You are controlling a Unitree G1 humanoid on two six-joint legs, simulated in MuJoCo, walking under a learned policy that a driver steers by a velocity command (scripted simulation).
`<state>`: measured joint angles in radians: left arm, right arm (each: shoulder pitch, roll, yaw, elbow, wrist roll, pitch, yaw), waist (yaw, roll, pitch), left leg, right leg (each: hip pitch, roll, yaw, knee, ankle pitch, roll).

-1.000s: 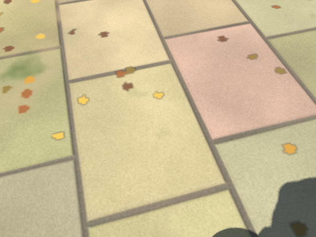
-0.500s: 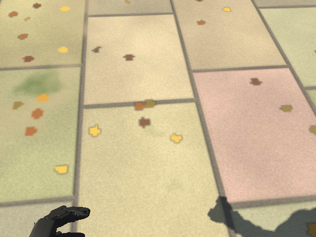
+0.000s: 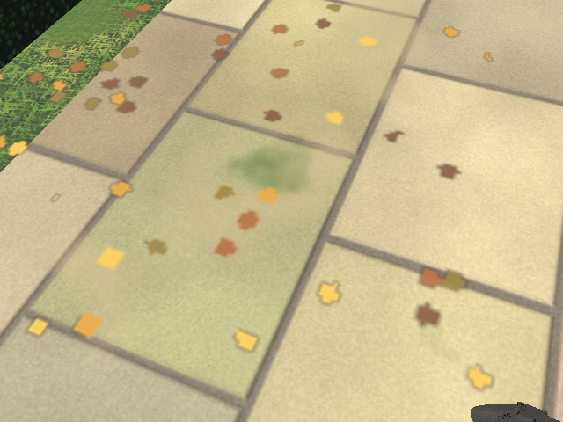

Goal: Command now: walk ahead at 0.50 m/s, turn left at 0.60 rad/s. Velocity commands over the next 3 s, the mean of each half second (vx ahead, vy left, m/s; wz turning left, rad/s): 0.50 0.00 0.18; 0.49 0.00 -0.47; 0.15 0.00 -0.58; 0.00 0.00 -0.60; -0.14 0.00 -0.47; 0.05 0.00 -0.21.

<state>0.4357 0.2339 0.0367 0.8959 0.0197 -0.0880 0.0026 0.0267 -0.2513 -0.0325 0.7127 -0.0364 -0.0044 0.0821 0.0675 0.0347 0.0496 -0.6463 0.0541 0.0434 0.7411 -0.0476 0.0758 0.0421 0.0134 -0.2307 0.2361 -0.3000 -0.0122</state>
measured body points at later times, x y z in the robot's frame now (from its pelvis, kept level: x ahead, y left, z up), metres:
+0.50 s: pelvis +0.26 +0.05 +0.00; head +0.28 +0.07 +0.45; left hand +0.36 +0.31 -0.13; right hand +0.27 -0.21 -0.13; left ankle +0.17 +0.09 -0.74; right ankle +0.43 -0.09 -0.68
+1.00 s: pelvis +0.53 +0.02 +0.00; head +0.56 +0.00 +0.45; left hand +0.60 +0.29 -0.12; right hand +0.64 -0.26 -0.11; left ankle +0.70 +0.17 -0.67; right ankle +0.48 -0.02 -0.74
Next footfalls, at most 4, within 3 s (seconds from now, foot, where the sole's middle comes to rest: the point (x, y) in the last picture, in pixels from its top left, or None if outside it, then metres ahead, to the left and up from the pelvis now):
0.10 left None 0.21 0.10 -0.78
0.68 right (325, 396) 0.52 -0.03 -0.78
1.18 left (293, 284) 0.81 0.06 -0.78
1.64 right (347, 353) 0.63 -0.08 -0.78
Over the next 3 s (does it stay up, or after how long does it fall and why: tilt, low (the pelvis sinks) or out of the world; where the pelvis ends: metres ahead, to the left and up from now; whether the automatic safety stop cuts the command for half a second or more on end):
stays up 0.58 0.17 0.00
